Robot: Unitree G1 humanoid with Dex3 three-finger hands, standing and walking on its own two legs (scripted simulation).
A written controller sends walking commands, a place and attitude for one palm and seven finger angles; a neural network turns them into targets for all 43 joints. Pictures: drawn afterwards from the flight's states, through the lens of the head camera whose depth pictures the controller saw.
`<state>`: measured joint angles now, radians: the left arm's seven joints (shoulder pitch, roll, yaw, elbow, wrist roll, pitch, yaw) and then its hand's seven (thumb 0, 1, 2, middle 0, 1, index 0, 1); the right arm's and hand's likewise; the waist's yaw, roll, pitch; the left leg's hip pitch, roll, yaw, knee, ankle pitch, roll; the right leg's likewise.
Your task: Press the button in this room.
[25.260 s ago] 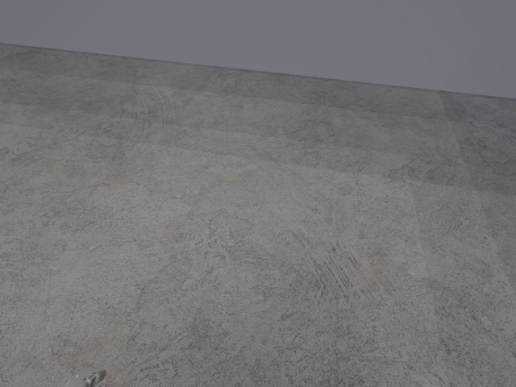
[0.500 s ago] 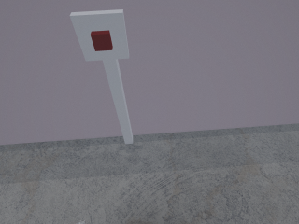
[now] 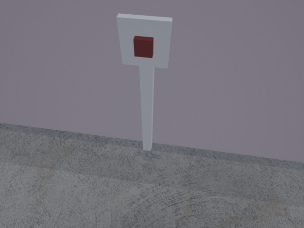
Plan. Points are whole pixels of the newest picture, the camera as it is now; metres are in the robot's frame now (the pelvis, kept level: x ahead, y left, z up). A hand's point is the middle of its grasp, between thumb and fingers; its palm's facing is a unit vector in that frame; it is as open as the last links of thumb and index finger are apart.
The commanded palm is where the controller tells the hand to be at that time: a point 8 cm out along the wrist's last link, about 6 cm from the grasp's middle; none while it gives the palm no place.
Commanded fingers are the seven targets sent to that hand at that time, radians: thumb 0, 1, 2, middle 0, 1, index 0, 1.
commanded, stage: take the last steps up to it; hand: left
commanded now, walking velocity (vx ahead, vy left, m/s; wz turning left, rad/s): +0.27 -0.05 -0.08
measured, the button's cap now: (143, 46) +0.68 +0.13 +0.11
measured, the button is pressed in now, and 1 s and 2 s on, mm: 0 0 0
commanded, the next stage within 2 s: come to a stop and stand still in 0.36 s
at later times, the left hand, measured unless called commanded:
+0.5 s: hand (120, 174) +0.30 +0.16 -0.17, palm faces -0.11 -0.97 -0.24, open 7.4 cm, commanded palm none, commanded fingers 0.00 0.90 0.90 -0.20 -0.30 -0.20 -0.30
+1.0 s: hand (97, 189) +0.24 +0.22 -0.18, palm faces +0.03 -0.96 -0.29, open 7.3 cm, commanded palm none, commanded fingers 0.00 0.90 0.90 -0.20 -0.30 -0.20 -0.30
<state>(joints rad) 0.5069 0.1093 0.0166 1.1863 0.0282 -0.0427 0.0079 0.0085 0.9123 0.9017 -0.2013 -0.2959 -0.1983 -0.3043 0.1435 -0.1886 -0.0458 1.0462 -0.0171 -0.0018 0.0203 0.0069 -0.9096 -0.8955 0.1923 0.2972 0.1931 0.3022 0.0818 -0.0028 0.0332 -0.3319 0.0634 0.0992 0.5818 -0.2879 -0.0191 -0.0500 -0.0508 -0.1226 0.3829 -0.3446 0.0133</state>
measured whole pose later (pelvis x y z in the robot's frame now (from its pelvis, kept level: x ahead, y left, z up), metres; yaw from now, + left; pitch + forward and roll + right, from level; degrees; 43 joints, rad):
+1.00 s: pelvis +0.16 +0.02 -0.02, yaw -1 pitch -3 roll +1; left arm 0.21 0.21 0.03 0.96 0.03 0.05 0.05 0.01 0.91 0.90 -0.20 -0.30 -0.20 -0.30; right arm 0.19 -0.25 -0.07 0.89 -0.01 0.02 -0.01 0.00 -0.91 -0.90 0.19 0.30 0.19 0.30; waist 0.01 0.01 0.03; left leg -0.24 -0.01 0.05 0.63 -0.32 -0.01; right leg -0.41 -0.14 -0.10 0.64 -0.18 0.02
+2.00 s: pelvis +0.06 +0.14 +0.00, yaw -3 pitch -2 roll -3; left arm 0.37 0.11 0.01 1.11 0.02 0.03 0.03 0.01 0.91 0.90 -0.20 -0.30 -0.20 -0.30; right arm 0.32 -0.15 -0.01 1.08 -0.02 0.01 -0.03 0.01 -0.92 -0.89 0.20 0.30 0.20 0.30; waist -0.01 0.01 0.00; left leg -0.30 -0.07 0.10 0.44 -0.14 0.13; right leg -0.26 0.01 -0.01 0.58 -0.35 -0.03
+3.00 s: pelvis +0.03 +0.17 +0.00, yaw -6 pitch +0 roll +1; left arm 0.36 0.11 -0.02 1.13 0.02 -0.01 0.03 0.01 0.91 0.90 -0.20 -0.30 -0.20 -0.30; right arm 0.27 -0.16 0.01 1.11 -0.01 -0.02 -0.03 0.01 -0.92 -0.89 0.20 0.30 0.20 0.30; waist 0.00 0.01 0.01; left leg -0.24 -0.05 0.01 0.37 -0.13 0.04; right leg -0.16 0.00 0.01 0.43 -0.26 -0.01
